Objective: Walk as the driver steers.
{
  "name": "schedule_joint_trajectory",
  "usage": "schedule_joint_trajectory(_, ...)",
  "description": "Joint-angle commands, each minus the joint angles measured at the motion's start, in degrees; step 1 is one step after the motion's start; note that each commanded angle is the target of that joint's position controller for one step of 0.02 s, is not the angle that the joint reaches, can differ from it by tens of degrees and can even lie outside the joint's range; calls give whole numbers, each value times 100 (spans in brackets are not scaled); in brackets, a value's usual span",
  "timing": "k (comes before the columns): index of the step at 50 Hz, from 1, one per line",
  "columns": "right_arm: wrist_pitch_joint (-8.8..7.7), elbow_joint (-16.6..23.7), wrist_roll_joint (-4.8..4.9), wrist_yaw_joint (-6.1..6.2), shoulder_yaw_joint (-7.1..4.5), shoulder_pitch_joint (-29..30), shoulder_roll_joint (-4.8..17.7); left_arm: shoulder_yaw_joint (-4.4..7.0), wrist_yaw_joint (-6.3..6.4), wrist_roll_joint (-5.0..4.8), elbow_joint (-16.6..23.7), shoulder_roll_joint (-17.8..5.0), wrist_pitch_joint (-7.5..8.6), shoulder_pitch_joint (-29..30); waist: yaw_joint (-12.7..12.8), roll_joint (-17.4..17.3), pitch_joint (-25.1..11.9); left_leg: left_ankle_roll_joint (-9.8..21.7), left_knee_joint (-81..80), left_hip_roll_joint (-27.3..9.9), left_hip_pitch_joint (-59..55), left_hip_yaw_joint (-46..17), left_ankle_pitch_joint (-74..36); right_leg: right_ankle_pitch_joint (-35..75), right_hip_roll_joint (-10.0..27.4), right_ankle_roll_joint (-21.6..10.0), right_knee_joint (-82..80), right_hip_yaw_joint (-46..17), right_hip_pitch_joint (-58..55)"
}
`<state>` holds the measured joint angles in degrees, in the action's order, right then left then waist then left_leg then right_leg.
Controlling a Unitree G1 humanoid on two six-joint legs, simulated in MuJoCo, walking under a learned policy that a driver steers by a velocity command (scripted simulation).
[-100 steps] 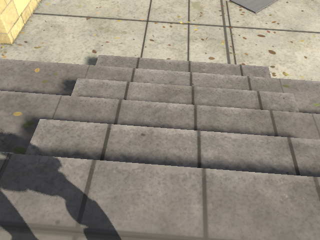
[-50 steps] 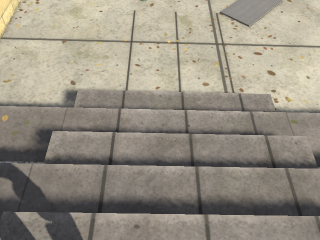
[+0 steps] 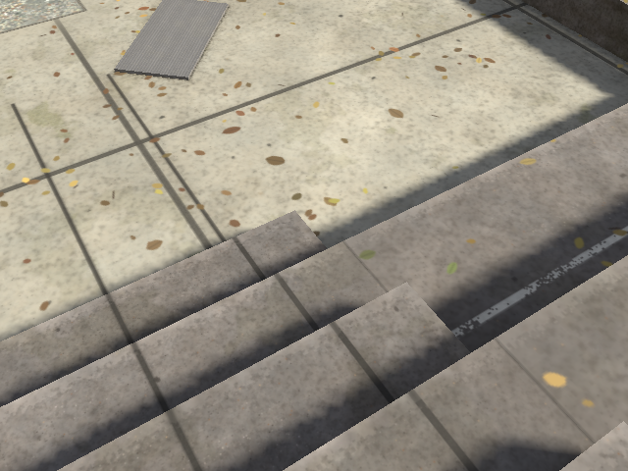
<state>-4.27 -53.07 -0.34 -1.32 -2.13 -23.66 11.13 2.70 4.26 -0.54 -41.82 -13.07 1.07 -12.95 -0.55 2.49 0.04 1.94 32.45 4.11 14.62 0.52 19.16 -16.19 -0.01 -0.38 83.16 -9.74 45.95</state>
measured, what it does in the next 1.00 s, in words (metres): steps on the spot, turning left: right foot, then left foot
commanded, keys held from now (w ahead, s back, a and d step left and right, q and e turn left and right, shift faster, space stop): q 0.88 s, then no key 0.12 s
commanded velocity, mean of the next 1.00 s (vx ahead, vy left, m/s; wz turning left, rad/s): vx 0.06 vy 0.00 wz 0.43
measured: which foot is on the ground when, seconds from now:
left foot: down 0.00-0.18, up 0.20-0.46, down 0.48-1.00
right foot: up 0.00-0.12, down 0.14-0.50, up 0.52-1.00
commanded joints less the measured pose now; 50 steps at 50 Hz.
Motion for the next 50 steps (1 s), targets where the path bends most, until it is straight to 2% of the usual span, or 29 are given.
schedule_joint_trajectory(1,-33,714,132,238,-116,831,873,-32,-180,270,496,-44,255,187,237,-701,-8,941,-1323,-958,1168,-936,-4800,1735,228,295,-3257,609,-1585)
schedule_joint_trajectory(3,140,563,130,280,-141,552,1009,-116,-302,78,580,221,188,213,260,-1205,-481,984,-1056,-1085,640,-947,-5362,1658,37,398,-3592,599,-2227)
schedule_joint_trajectory(4,199,659,197,303,-165,609,1068,-100,-308,70,664,85,145,353,221,-1079,-466,997,-947,-1101,278,-1017,-5202,1441,-54,374,-3991,642,-2118)
schedule_joint_trajectory(5,222,722,166,321,-166,656,1049,-32,-347,130,605,-153,164,176,266,-955,-641,958,-648,-1254,95,-1243,-4976,1948,-26,238,-3965,478,-2434)
schedule_joint_trajectory(7,313,897,204,341,-145,754,996,107,-409,246,455,-436,197,-249,523,-758,-782,708,74,-996,105,-1283,-4519,2348,-247,36,-4459,717,-3296)
schedule_joint_trajectory(8,352,1056,186,358,-158,757,947,187,-441,263,400,-637,251,-555,643,-511,-863,398,907,-562,221,-1184,-3585,3629,17,-156,-5098,478,-3777)
schedule_joint_trajectory(9,403,1024,104,339,-32,-335,398,267,-485,240,409,-973,215,-716,215,735,-1388,-4,2568,66,1213,-1057,-579,5414,1375,-1008,-5251,-719,-4984)
schedule_joint_trajectory(10,443,1008,113,317,27,-810,342,185,-544,89,475,-688,150,-539,93,1406,-1783,-198,3612,273,1779,-1036,2221,5686,2180,-1646,-5427,-1534,-5065)
schedule_joint_trajectory(11,514,1125,161,323,-122,-688,772,144,-614,-28,479,-554,126,-272,-10,939,-1457,-324,4149,25,2213,-1026,2182,4881,2216,-1736,-5554,-1548,-4533)
schedule_joint_trajectory(12,638,1331,174,381,-177,-321,863,163,-647,-43,470,-584,87,43,-114,738,-1158,-402,4435,-194,2453,-833,1852,3739,2112,-1688,-5716,-1475,-4140)
schedule_joint_trajectory(13,790,1406,165,436,-214,-181,882,140,-669,-13,555,-496,51,475,-188,535,-843,-467,4241,-344,2347,-814,1493,2990,1984,-1550,-5930,-1084,-3495)
schedule_joint_trajectory(14,919,1369,113,449,-259,-125,938,157,-660,131,652,-609,43,808,-263,420,-780,-554,4412,-328,1728,-567,824,2805,1786,-1536,-5975,-583,-2758)
schedule_joint_trajectory(15,991,1407,94,418,-246,-171,835,175,-638,195,678,-707,24,1090,-439,457,-668,-590,4324,-290,1407,-362,561,2768,1647,-1452,-5995,-185,-2335)
schedule_joint_trajectory(17,1013,1585,83,372,-195,80,725,165,-542,195,696,-738,-9,1211,-408,473,-679,-531,3768,-305,1175,-148,113,2766,1583,-1290,-5895,286,-2245)
schedule_joint_trajectory(19,1010,1816,106,308,-147,466,660,154,-463,120,681,-755,-56,1163,-220,605,-765,-409,3010,-330,947,-35,-152,2781,1632,-1173,-5707,537,-2427)
schedule_joint_trajectory(22,1018,1992,116,191,-225,520,855,172,-405,18,781,-894,7,1317,-149,852,-976,-252,2745,-452,430,-56,-488,2924,1976,-1013,-5242,563,-2427)
schedule_joint_trajectory(24,973,2098,141,190,-200,469,610,231,-364,-140,524,-956,-91,1048,-254,839,-703,-39,1039,-142,44,422,-391,2473,1661,-745,-5003,890,-2421)
schedule_joint_trajectory(25,923,1922,115,177,-263,21,670,246,-315,-169,520,-858,-112,1067,-399,452,-578,86,178,-15,-439,407,-1038,2075,1354,-542,-4319,1255,-2097)
schedule_joint_trajectory(26,852,1804,93,185,-498,-217,1406,247,-313,-97,732,-699,-121,944,-211,-1253,-142,479,-29,-696,-979,-1180,-4151,194,564,-44,-2887,1801,-762)
schedule_joint_trajectory(27,741,2052,-10,189,-555,-65,1874,205,-328,65,982,-692,-60,1259,-186,-1923,-200,1020,-312,-1838,-1165,-3010,-6255,-1609,68,74,-1446,1162,480)
schedule_joint_trajectory(28,663,2263,-287,126,-550,395,2026,239,-291,27,1015,-833,-17,1445,-167,-1377,-735,1519,-619,-2246,-828,-3439,-5038,-1617,113,-66,-1022,363,393)
schedule_joint_trajectory(29,608,2379,-242,95,-520,855,1926,251,-190,-69,1025,-881,-66,1656,-56,-1060,-459,1668,-747,-2173,-459,-3584,-3925,-1516,50,-57,-639,252,416)
schedule_joint_trajectory(30,613,2408,-42,125,-422,1131,1676,290,-95,-21,911,-951,-148,1542,83,-710,-268,1496,-562,-1995,-348,-3239,-3602,-1137,122,9,-450,179,474)
schedule_joint_trajectory(32,742,2458,192,243,-285,1447,1363,249,-18,148,793,-790,-342,1200,283,-776,-309,1119,-226,-1501,-90,-2457,-3870,-564,37,238,-264,419,171)
schedule_joint_trajectory(34,809,2492,165,319,-218,1380,1187,180,-88,133,842,-655,-415,1158,213,-858,-439,1055,-138,-1240,-224,-2317,-3770,-173,-67,378,-254,515,72)
schedule_joint_trajectory(37,848,2460,187,397,-235,1194,1195,48,-221,141,1009,-465,-371,1368,55,-855,-646,1021,78,-1171,-770,-2347,-3936,-39,-107,392,-1091,497,74)
schedule_joint_trajectory(44,928,2538,168,335,-332,1381,1434,54,-435,68,1080,-569,-202,1276,-132,-1057,-875,1202,38,-1189,-741,-3046,-3753,-592,-230,336,-2590,395,-877)
schedule_joint_trajectory(48,927,2515,201,238,-282,1726,1286,82,-559,-7,987,-577,-147,920,-76,-1186,-859,1157,-148,-1019,-405,-3085,-3359,-844,-181,190,-3637,490,-1943)
schedule_joint_trajectory(50,892,2514,262,215,-214,2028,1109,90,-609,28,873,-435,-105,544,208,-1090,-798,930,-188,-728,34,-2950,-2426,-49,-200,0,-4949,571,-2988)
Velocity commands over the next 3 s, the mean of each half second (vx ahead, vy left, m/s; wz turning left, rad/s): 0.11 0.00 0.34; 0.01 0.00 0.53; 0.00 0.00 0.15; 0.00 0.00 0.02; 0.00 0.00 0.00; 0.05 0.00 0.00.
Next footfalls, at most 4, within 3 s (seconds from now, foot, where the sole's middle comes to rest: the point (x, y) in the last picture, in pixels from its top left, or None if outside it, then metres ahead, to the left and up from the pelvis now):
0.14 right None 0.21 -0.15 -0.76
0.48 left None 0.05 0.07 -0.76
1.02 right None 0.15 -0.12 -0.76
1.30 left None -0.03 0.06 -0.76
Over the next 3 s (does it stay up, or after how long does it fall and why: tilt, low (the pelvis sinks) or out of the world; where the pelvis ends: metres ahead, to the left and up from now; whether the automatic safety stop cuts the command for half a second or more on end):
stays up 0.06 -0.04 0.01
